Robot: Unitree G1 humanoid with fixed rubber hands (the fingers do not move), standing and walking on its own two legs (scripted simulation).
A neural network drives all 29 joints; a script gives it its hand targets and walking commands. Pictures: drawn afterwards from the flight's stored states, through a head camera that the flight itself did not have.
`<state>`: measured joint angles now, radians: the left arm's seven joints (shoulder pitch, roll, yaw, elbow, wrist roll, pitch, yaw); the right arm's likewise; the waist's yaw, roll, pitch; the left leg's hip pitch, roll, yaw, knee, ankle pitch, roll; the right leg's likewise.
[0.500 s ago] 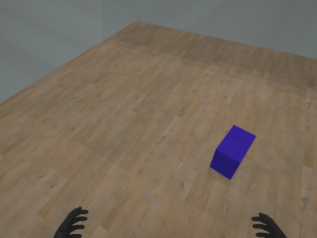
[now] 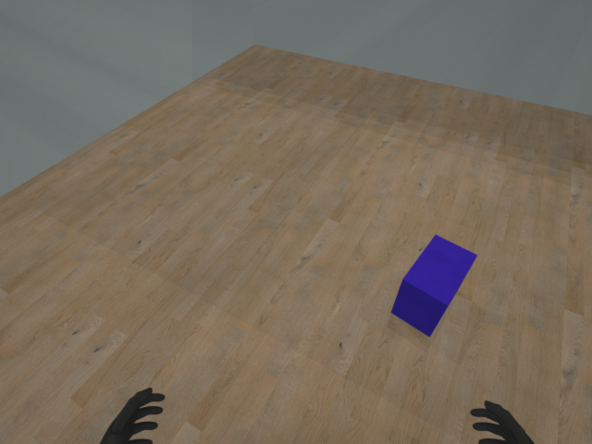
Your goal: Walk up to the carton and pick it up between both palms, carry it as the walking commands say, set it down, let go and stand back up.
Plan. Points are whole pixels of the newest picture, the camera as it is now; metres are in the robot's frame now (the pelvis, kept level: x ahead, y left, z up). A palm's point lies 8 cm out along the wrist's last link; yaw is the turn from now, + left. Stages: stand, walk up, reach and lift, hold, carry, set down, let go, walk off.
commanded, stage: walk up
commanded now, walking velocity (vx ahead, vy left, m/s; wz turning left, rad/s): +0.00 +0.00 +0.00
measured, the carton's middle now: (432, 284) +0.78 -0.47 -0.64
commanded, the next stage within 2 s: none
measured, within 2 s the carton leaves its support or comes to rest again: neither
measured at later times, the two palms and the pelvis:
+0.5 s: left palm (198, 402) +0.21 +0.16 -0.07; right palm out of the picture +0.07 -0.36 -0.09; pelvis +0.04 -0.08 +0.01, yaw -8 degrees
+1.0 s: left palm (286, 318) +0.35 +0.04 -0.09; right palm out of the picture +0.26 -0.47 -0.09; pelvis +0.21 -0.18 +0.01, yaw -19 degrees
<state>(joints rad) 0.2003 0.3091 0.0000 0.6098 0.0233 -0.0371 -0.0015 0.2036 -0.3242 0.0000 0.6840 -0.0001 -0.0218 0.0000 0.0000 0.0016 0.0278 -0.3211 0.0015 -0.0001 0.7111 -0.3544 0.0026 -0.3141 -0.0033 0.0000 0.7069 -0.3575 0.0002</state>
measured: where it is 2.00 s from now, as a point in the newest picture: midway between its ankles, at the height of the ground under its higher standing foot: (401, 418)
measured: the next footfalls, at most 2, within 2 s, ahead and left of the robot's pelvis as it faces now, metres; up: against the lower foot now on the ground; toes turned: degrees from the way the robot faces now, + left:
right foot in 0.58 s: +0.13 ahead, -0.28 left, +0.00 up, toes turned -13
left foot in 0.88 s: +0.31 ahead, -0.08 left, +0.00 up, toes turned -12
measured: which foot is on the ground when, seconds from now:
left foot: down 0.00-0.56, up 0.58-0.86, down 0.88-1.00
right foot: down 0.00-0.22, up 0.24-0.56, down 0.58-0.90, up 0.92-1.00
